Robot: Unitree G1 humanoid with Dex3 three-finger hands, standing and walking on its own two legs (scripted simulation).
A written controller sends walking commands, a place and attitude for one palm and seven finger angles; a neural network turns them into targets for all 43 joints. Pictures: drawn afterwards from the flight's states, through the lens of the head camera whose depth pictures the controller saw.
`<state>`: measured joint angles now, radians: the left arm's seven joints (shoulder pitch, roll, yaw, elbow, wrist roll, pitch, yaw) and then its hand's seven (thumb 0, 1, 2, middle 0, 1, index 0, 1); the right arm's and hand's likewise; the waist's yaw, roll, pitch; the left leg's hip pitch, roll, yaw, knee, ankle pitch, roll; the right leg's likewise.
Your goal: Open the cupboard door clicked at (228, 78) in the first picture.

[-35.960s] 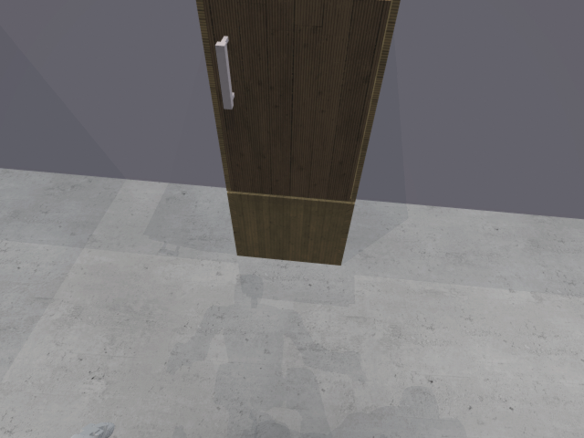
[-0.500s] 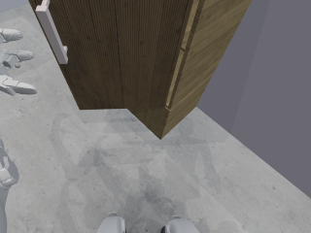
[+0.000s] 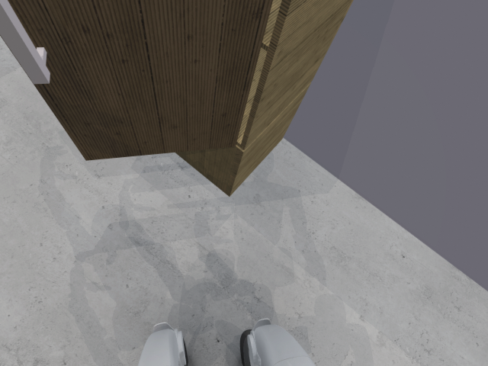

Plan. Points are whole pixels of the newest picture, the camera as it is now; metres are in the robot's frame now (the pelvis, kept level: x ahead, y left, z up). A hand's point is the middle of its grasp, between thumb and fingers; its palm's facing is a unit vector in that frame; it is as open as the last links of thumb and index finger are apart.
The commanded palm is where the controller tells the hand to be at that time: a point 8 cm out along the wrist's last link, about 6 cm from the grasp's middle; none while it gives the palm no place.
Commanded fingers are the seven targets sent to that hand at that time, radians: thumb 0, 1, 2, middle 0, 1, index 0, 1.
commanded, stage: move the hooked fingers beside the handle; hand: left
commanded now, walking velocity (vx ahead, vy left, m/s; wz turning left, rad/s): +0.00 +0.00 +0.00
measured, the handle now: (15, 23) +0.59 +0.25 +0.12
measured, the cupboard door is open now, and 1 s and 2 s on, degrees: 50 50 50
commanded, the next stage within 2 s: slide the fingers in behind the handle in 0.68 s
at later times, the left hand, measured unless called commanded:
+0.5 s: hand out of the picture +0.53 +0.31 +0.12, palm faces +0.07 -1.00 +0.02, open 14.0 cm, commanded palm +0.52 +0.34 +0.12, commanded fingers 0.00 -0.50 0.30 -0.30 -1.20 -0.30 -1.20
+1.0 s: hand out of the picture +0.52 +0.29 +0.13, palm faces +0.07 -1.00 +0.02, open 14.0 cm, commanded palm +0.52 +0.32 +0.12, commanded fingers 0.00 -0.50 0.30 -0.30 -1.20 -0.30 -1.20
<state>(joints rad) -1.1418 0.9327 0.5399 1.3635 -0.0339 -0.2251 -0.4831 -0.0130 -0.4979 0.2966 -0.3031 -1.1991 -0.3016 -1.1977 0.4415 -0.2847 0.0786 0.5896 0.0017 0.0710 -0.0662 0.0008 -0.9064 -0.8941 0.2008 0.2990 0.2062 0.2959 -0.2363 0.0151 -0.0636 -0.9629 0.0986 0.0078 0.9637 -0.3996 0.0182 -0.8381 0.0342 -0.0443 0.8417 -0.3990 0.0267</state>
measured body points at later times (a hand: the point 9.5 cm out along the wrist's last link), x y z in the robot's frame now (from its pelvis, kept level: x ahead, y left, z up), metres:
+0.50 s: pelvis +0.01 +0.01 +0.00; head +0.15 +0.05 +0.43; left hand +0.52 +0.36 +0.13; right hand +0.00 -0.26 -0.09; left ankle +0.02 +0.10 -0.68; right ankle -0.01 -0.15 -0.68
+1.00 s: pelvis +0.00 -0.01 +0.00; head +0.15 +0.04 +0.42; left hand +0.51 +0.35 +0.13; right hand -0.02 -0.28 -0.09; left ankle +0.02 +0.10 -0.68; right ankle -0.01 -0.15 -0.68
